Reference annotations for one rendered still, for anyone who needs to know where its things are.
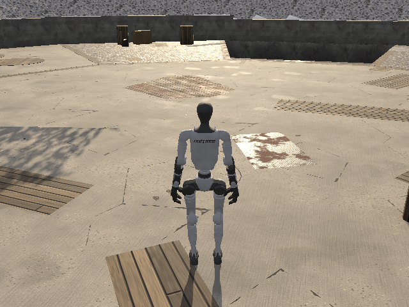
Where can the robot left hand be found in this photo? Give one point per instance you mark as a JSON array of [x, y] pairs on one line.
[[175, 195]]

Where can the robot right hand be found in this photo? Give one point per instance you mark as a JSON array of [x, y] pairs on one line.
[[234, 195]]

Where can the left robot upper arm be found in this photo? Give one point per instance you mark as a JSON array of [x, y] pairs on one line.
[[182, 146]]

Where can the left robot forearm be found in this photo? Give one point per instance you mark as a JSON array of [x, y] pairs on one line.
[[177, 174]]

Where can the right robot upper arm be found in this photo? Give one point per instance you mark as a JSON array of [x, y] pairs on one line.
[[226, 145]]

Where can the left robot thigh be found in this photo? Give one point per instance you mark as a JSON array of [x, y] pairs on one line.
[[189, 188]]

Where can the robot torso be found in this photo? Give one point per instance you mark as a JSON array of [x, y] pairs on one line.
[[204, 148]]

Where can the right robot forearm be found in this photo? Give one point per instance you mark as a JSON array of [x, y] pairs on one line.
[[232, 174]]

